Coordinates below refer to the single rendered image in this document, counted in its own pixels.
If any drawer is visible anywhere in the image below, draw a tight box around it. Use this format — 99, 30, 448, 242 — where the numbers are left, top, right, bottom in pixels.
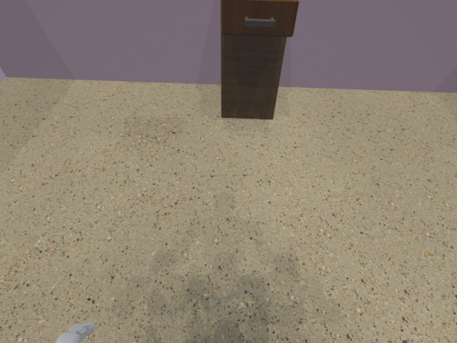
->
223, 0, 299, 37

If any robot left hand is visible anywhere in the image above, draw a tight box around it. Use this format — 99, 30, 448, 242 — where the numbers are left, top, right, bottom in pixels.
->
55, 322, 96, 343

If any handle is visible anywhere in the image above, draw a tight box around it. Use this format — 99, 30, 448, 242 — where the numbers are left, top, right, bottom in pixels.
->
245, 16, 275, 27

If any cabinet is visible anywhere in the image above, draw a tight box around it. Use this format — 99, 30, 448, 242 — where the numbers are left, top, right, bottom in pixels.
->
221, 0, 287, 119

